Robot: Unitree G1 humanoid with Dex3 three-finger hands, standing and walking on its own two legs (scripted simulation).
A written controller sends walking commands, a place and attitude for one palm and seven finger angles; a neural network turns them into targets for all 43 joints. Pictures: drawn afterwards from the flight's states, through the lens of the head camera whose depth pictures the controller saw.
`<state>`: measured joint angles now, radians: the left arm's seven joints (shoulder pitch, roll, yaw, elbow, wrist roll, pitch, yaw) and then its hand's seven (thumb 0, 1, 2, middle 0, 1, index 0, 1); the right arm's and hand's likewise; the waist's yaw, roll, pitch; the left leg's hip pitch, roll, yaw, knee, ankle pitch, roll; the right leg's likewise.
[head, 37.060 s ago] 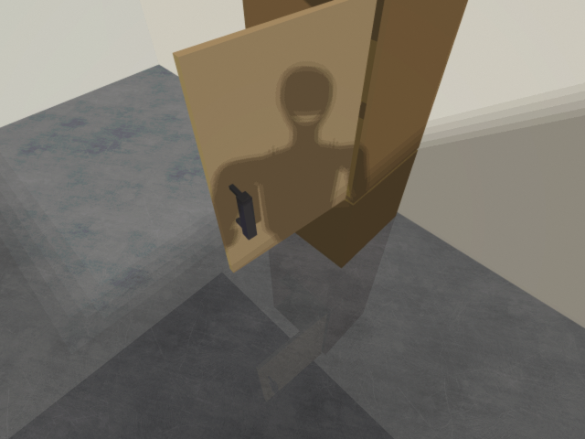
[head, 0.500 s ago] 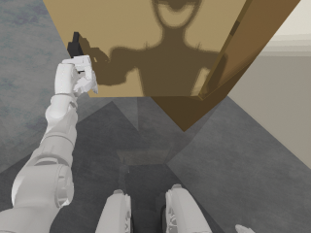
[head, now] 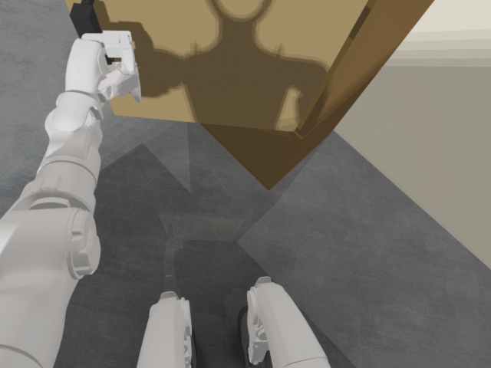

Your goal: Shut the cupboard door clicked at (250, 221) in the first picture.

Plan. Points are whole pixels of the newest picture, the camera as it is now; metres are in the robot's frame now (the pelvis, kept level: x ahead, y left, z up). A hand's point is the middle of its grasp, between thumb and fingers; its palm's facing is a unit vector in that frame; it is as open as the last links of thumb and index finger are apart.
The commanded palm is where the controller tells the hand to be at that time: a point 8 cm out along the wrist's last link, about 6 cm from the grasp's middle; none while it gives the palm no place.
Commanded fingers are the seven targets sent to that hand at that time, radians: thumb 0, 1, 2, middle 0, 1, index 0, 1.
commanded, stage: push the door shut along its arc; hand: left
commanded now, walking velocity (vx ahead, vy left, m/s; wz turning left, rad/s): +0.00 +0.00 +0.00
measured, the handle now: (98, 38) +0.62 +0.17 +0.05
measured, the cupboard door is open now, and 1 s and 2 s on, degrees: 44 39 39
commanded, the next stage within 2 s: pull the fist back off the door in 0.56 s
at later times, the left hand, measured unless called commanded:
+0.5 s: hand (167, 46) +0.60 +0.06 +0.06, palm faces -0.30 -0.95 -0.04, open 3.0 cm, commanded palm +0.61 +0.09 +0.06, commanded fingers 0.00 0.90 0.90 -1.30 -1.50 -1.30 -1.50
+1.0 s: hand (176, 50) +0.60 +0.05 +0.05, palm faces +0.06 -1.00 -0.06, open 3.1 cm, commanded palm +0.57 +0.08 +0.06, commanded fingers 0.00 0.90 0.90 -1.30 -1.50 -1.30 -1.50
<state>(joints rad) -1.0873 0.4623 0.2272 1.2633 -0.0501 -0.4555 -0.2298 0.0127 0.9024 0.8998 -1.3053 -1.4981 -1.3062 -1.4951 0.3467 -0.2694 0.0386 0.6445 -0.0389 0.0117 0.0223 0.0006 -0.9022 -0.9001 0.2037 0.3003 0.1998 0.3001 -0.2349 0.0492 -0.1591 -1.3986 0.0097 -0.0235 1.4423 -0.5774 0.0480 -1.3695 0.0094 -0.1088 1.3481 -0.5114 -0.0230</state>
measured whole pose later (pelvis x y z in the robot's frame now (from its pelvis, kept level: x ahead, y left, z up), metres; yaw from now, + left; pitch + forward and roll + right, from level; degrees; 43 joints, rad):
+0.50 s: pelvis +0.01 -0.01 -0.01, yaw -2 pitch +34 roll -4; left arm -1.27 0.58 0.30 1.30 0.02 -0.30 -0.32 -0.01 0.89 0.91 -1.30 -1.50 -1.30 -1.49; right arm 0.40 -0.25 0.07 0.62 -0.05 0.01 0.03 0.00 -0.90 -0.90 0.20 0.30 0.20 0.30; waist -0.30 0.07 -0.14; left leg -1.47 0.04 -0.01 1.48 -0.61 0.03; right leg -1.46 0.04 -0.10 1.39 -0.53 -0.04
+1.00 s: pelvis +0.01 -0.02 +0.00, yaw -1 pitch +34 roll -4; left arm -1.22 0.42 0.32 1.27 0.11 -0.38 0.17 0.01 0.88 0.90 -1.30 -1.50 -1.30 -1.50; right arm 0.40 -0.22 0.05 0.64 -0.10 -0.01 0.11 0.00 -0.90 -0.90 0.20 0.30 0.20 0.30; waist -0.29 0.07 -0.15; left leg -1.46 0.04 -0.02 1.44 -0.58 0.02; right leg -1.45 0.04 -0.11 1.36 -0.51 -0.05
